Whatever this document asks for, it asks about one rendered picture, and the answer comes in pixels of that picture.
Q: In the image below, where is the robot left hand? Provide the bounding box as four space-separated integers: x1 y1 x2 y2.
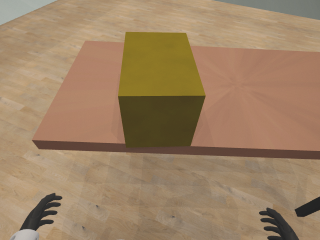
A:
19 193 63 231

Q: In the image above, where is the robot right hand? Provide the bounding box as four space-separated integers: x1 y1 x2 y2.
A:
259 207 299 240

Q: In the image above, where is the table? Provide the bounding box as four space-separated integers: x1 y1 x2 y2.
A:
32 40 320 217

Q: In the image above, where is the robot left forearm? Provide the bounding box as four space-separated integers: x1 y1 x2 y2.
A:
9 229 39 240

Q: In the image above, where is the carton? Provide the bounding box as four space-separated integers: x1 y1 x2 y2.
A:
118 32 206 148

